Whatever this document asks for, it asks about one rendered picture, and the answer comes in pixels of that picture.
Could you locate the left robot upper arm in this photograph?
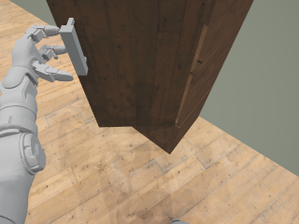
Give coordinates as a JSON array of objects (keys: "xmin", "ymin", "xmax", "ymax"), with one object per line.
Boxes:
[{"xmin": 0, "ymin": 133, "xmax": 47, "ymax": 224}]

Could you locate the cupboard door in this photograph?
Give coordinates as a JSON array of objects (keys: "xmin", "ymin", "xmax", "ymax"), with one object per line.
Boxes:
[{"xmin": 46, "ymin": 0, "xmax": 211, "ymax": 128}]

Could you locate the handle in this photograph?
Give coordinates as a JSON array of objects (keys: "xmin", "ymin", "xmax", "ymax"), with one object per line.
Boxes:
[{"xmin": 59, "ymin": 18, "xmax": 88, "ymax": 76}]

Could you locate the left robot hand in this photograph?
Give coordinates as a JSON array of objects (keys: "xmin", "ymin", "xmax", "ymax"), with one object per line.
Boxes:
[{"xmin": 11, "ymin": 24, "xmax": 74, "ymax": 83}]

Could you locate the robot left forearm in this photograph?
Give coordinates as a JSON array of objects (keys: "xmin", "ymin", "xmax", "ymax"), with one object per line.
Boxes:
[{"xmin": 0, "ymin": 66, "xmax": 38, "ymax": 138}]

